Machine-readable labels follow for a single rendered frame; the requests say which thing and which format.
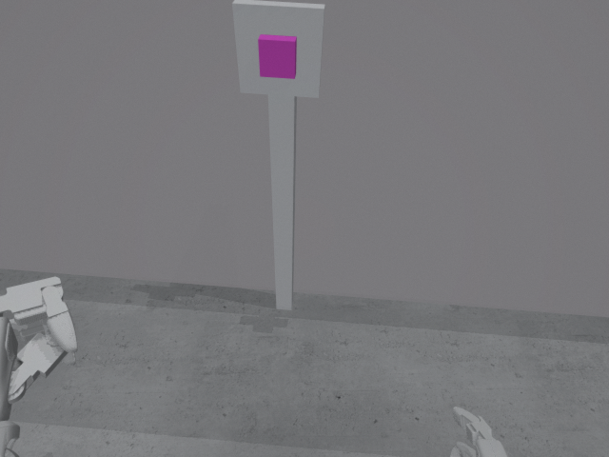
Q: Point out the panel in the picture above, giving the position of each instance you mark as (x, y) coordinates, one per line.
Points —
(306, 21)

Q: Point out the left robot forearm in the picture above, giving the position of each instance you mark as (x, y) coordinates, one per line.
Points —
(9, 433)

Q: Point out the button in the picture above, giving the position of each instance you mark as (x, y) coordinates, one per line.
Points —
(277, 56)

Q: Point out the right robot hand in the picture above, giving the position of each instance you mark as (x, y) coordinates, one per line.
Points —
(479, 434)

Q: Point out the left robot hand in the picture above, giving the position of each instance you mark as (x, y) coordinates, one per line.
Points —
(37, 313)

